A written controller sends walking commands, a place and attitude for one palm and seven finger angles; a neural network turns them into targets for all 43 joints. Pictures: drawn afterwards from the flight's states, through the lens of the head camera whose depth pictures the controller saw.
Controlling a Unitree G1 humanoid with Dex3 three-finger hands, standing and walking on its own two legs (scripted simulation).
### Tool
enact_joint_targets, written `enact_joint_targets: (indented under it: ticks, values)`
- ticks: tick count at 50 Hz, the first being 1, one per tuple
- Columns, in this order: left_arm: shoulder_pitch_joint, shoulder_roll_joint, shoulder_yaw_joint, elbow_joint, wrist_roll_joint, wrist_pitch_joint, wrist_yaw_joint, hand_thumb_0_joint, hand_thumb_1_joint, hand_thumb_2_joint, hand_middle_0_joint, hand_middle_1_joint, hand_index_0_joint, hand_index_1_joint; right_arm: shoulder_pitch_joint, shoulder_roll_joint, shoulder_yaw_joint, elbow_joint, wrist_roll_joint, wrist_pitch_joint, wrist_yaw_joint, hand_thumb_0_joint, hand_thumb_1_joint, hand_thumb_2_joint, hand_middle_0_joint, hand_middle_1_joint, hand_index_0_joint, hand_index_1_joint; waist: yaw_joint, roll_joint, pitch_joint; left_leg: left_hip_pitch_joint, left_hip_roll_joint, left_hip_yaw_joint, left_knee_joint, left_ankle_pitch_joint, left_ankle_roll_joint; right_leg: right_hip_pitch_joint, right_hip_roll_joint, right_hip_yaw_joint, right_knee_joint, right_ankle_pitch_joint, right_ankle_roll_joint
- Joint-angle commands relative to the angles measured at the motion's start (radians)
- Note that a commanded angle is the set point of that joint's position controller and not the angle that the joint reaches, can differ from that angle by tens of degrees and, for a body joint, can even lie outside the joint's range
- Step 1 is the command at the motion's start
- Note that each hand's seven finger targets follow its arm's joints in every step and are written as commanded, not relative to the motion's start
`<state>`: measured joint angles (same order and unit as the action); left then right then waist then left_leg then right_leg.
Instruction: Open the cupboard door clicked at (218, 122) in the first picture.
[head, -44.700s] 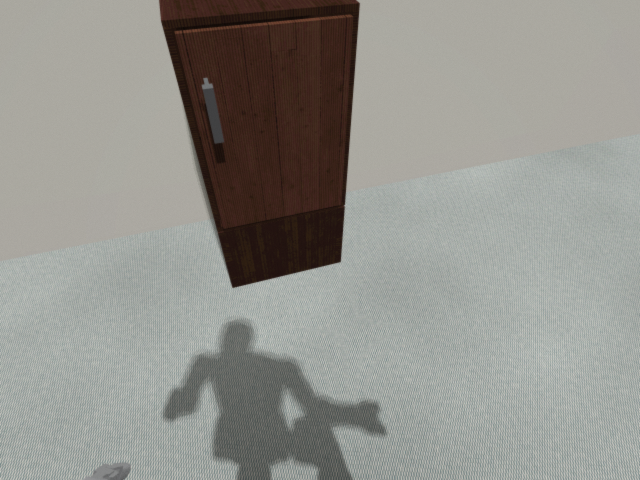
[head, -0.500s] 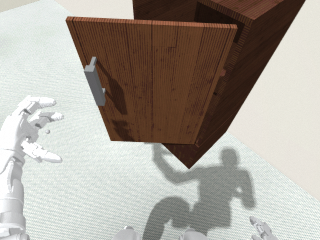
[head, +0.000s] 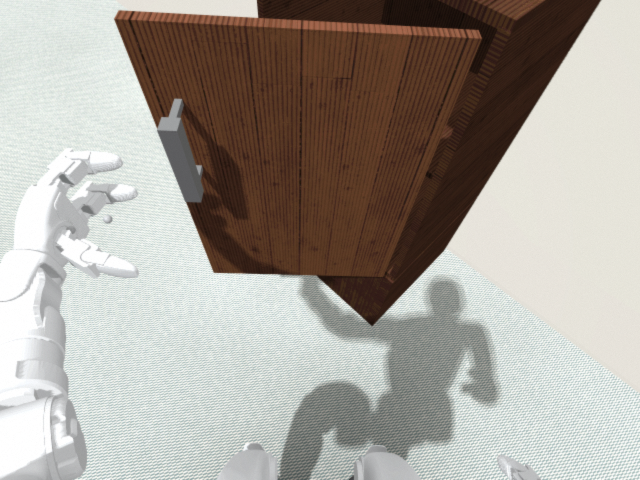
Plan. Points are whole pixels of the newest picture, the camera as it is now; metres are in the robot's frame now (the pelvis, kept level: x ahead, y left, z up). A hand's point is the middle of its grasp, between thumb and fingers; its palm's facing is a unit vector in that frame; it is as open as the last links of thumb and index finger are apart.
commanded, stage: move the hooked fingers beside the handle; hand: left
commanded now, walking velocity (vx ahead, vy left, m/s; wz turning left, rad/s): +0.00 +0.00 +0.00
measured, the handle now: (186, 152) +0.54 +0.19 +0.06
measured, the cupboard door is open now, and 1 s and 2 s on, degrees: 44 44 44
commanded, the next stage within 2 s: slide the fingers in behind the handle in 1.44 s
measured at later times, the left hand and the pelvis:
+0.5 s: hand (135, 174) +0.48 +0.24 +0.07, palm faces -0.01 -1.00 -0.02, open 14.0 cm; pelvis -0.01 +0.00 -0.01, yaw -1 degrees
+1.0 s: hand (136, 167) +0.50 +0.25 +0.06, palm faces -0.01 -1.00 -0.02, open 13.9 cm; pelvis +0.01 +0.00 -0.02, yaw -2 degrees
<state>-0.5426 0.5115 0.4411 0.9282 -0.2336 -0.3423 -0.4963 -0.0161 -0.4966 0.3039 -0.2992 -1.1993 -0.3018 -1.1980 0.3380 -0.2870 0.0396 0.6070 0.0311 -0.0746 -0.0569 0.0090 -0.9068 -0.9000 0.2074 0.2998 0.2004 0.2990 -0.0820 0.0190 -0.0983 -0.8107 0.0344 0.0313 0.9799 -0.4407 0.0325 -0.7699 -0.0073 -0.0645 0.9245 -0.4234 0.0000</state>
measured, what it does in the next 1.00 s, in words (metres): stands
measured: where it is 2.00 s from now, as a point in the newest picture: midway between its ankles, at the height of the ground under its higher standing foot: outside the picture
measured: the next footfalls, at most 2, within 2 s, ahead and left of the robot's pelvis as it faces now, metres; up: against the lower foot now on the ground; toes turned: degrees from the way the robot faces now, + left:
none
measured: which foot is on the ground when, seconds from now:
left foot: down 0.00-1.00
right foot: down 0.00-1.00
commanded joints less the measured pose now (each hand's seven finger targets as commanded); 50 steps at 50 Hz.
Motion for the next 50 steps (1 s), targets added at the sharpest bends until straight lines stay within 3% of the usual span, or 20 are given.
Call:
enact_joint_targets:
  ticks: [1,6,9,10,14,16,18,20,21,23,27,29,32,37,38,40,41,44,46,50]
  values:
    - [-0.425,0.316,0.061,-0.139,0.008,-0.071,0.016,0.000,-0.500,0.300,-0.300,-1.200,-0.300,-1.200,0.100,-0.181,-0.069,-0.079,-0.006,-0.017,-0.011,0.000,-0.900,-0.900,0.200,0.300,0.200,0.300,-0.012,0.079,-0.341,0.248,-0.010,-0.068,-0.121,0.282,-0.009,0.073,0.036,0.026,-0.088,0.215,-0.028]
    - [-0.532,0.320,0.048,-0.159,0.025,-0.116,0.034,0.000,-0.500,0.300,-0.300,-1.200,-0.300,-1.200,0.121,-0.179,-0.070,-0.061,-0.014,-0.001,-0.006,0.000,-0.900,-0.900,0.200,0.300,0.200,0.300,-0.026,0.136,-0.431,0.343,-0.001,-0.093,-0.097,0.346,-0.018,0.019,0.043,0.021,-0.070,0.219,-0.029]
    - [-0.561,0.303,0.034,-0.091,0.026,-0.105,0.041,0.000,-0.500,0.300,-0.300,-1.200,-0.300,-1.200,0.122,-0.181,-0.068,-0.048,-0.012,0.010,-0.006,0.000,-0.900,-0.900,0.200,0.300,0.200,0.300,-0.039,0.124,-0.396,0.310,-0.001,-0.095,-0.097,0.308,-0.016,0.002,0.041,0.019,-0.074,0.198,-0.028]
    - [-0.542,0.320,0.056,-0.054,0.025,-0.095,0.042,0.000,-0.500,0.300,-0.300,-1.200,-0.300,-1.200,0.133,-0.184,-0.068,-0.051,-0.013,0.016,-0.007,0.000,-0.900,-0.900,0.200,0.300,0.200,0.300,-0.034,0.088,-0.398,0.282,-0.003,-0.091,-0.091,0.315,-0.012,0.019,0.045,0.016,-0.067,0.209,-0.030]
    - [-0.596,0.333,0.030,0.015,0.060,-0.065,0.052,0.000,-0.500,0.300,-0.300,-1.200,-0.300,-1.200,0.146,-0.188,-0.063,-0.046,-0.013,0.036,-0.003,0.000,-0.900,-0.900,0.200,0.300,0.200,0.300,-0.054,0.092,-0.352,0.221,-0.003,-0.086,-0.092,0.261,-0.008,-0.010,0.040,0.021,-0.071,0.180,-0.023]
    - [-0.608,0.384,0.063,-0.002,0.073,-0.078,0.060,0.000,-0.500,0.300,-0.300,-1.200,-0.300,-1.200,0.162,-0.192,-0.064,-0.052,-0.018,0.045,-0.002,0.000,-0.900,-0.900,0.200,0.300,0.200,0.300,-0.042,0.108,-0.399,0.237,-0.003,-0.084,-0.083,0.300,-0.008,0.008,0.045,0.024,-0.061,0.206,-0.026]
    - [-0.634,0.393,0.072,-0.012,0.070,-0.090,0.067,0.000,-0.500,0.300,-0.300,-1.200,-0.300,-1.200,0.168,-0.191,-0.065,-0.050,-0.020,0.053,0.000,0.000,-0.900,-0.900,0.200,0.300,0.200,0.300,-0.051,0.096,-0.429,0.238,-0.002,-0.082,-0.069,0.311,-0.006,0.016,0.046,0.029,-0.059,0.222,-0.022]
    - [-0.663,0.433,0.100,-0.025,0.069,-0.107,0.073,0.000,-0.500,0.300,-0.300,-1.200,-0.300,-1.200,0.177,-0.192,-0.064,-0.050,-0.024,0.059,0.000,0.000,-0.900,-0.900,0.200,0.300,0.200,0.300,-0.049,0.113,-0.460,0.236,-0.002,-0.081,-0.054,0.349,-0.005,0.033,0.050,0.031,-0.042,0.254,-0.026]
    - [-0.691,0.418,0.083,-0.023,0.073,-0.107,0.069,0.000,-0.500,0.300,-0.300,-1.200,-0.300,-1.200,0.181,-0.190,-0.062,-0.045,-0.023,0.062,0.003,0.000,-0.900,-0.900,0.200,0.300,0.200,0.300,-0.062,0.142,-0.476,0.251,-0.002,-0.077,-0.050,0.350,-0.006,0.020,0.050,0.035,-0.046,0.256,-0.021]
    - [-0.682,0.444,0.094,0.036,0.084,-0.097,0.067,0.000,-0.500,0.300,-0.300,-1.200,-0.300,-1.200,0.188,-0.194,-0.060,-0.040,-0.022,0.071,0.003,0.000,-0.900,-0.900,0.200,0.300,0.200,0.300,-0.069,0.100,-0.441,0.198,-0.001,-0.076,-0.046,0.321,-0.002,0.028,0.051,0.038,-0.048,0.246,-0.019]
    - [-0.709,0.436,0.072,0.040,0.100,-0.083,0.060,0.000,-0.500,0.300,-0.300,-1.200,-0.300,-1.200,0.208,-0.198,-0.062,-0.036,-0.027,0.087,0.006,0.000,-0.900,-0.900,0.200,0.300,0.200,0.300,-0.075,0.166,-0.452,0.244,0.003,-0.081,-0.044,0.354,-0.005,-0.015,0.052,0.031,-0.048,0.249,-0.022]
    - [-0.716,0.419,0.056,0.072,0.097,-0.071,0.059,0.000,-0.500,0.300,-0.300,-1.200,-0.300,-1.200,0.210,-0.197,-0.059,-0.031,-0.026,0.092,0.007,0.000,-0.900,-0.900,0.200,0.300,0.200,0.300,-0.089,0.147,-0.426,0.221,0.005,-0.079,-0.040,0.327,-0.002,-0.032,0.054,0.033,-0.056,0.232,-0.020]
    - [-0.782,0.470,0.082,0.099,0.094,-0.060,0.057,0.000,-0.500,0.300,-0.300,-1.200,-0.300,-1.200,0.221,-0.204,-0.055,-0.027,-0.026,0.098,0.001,0.000,-0.900,-0.900,0.200,0.300,0.200,0.300,-0.107,0.105,-0.425,0.167,0.004,-0.076,-0.027,0.312,0.005,-0.004,0.055,0.041,-0.054,0.245,-0.014]
    - [-0.737,0.514,0.108,0.072,0.120,-0.073,0.063,0.000,-0.500,0.300,-0.300,-1.200,-0.300,-1.200,0.238,-0.202,-0.055,-0.043,-0.034,0.107,0.008,0.000,-0.900,-0.900,0.200,0.300,0.200,0.300,-0.080,0.154,-0.495,0.202,0.004,-0.078,-0.016,0.384,0.002,0.005,0.056,0.036,-0.030,0.290,-0.019]
    - [-0.723,0.490,0.088,0.071,0.125,-0.075,0.062,0.000,-0.500,0.300,-0.300,-1.200,-0.300,-1.200,0.237,-0.197,-0.055,-0.045,-0.034,0.112,0.011,0.000,-0.900,-0.900,0.200,0.300,0.200,0.300,-0.080,0.182,-0.495,0.222,0.005,-0.078,-0.014,0.397,-0.001,-0.017,0.056,0.033,-0.027,0.288,-0.020]
    - [-0.731,0.469,0.090,0.035,0.106,-0.085,0.059,0.000,-0.500,0.300,-0.300,-1.200,-0.300,-1.200,0.242,-0.196,-0.059,-0.047,-0.038,0.115,0.017,0.000,-0.900,-0.900,0.200,0.300,0.200,0.300,-0.083,0.192,-0.513,0.262,0.009,-0.083,-0.008,0.446,-0.002,-0.026,0.061,0.026,-0.022,0.312,-0.022]
    - [-0.704,0.506,0.125,0.028,0.102,-0.083,0.056,0.000,-0.500,0.300,-0.300,-1.200,-0.300,-1.200,0.243,-0.204,-0.062,-0.050,-0.038,0.120,0.018,0.000,-0.900,-0.900,0.200,0.300,0.200,0.300,-0.070,0.179,-0.543,0.267,0.011,-0.082,-0.011,0.455,-0.005,0.002,0.063,0.029,-0.026,0.324,-0.020]
    - [-0.671,0.497,0.128,0.043,0.087,-0.065,0.047,0.000,-0.500,0.300,-0.300,-1.200,-0.300,-1.200,0.233,-0.199,-0.061,-0.059,-0.030,0.125,0.016,0.000,-0.900,-0.900,0.200,0.300,0.200,0.300,-0.071,0.129,-0.511,0.206,0.005,-0.068,-0.019,0.424,0.003,0.052,0.063,0.035,-0.037,0.348,-0.015]
    - [-0.715,0.478,0.104,0.007,0.090,-0.069,0.044,0.000,-0.500,0.300,-0.300,-1.200,-0.300,-1.200,0.236,-0.195,-0.061,-0.053,-0.030,0.129,0.018,0.000,-0.900,-0.900,0.200,0.300,0.200,0.300,-0.082,0.170,-0.509,0.248,0.008,-0.071,-0.017,0.439,0.002,0.015,0.066,0.031,-0.035,0.341,-0.016]
    - [-0.685,0.492,0.119,0.022,0.091,-0.076,0.049,0.000,-0.500,0.300,-0.300,-1.200,-0.300,-1.200,0.233,-0.196,-0.061,-0.058,-0.030,0.129,0.015,0.000,-0.900,-0.900,0.200,0.300,0.200,0.300,-0.082,0.132,-0.468,0.207,0.006,-0.069,-0.016,0.419,0.006,0.032,0.069,0.034,-0.036,0.341,-0.020]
